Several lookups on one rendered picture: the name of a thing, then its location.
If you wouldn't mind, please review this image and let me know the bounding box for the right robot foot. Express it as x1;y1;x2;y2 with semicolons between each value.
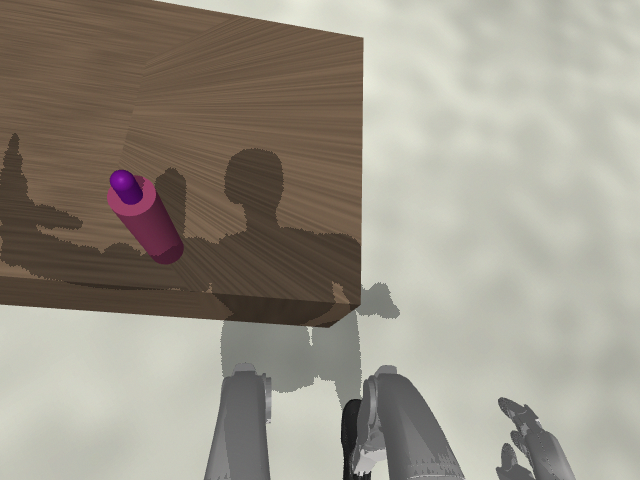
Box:
341;399;371;480

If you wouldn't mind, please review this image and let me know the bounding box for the right robot hand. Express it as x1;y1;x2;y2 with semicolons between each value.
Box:
496;397;576;480

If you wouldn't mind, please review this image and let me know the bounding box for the bottle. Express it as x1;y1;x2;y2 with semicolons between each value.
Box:
107;170;184;265

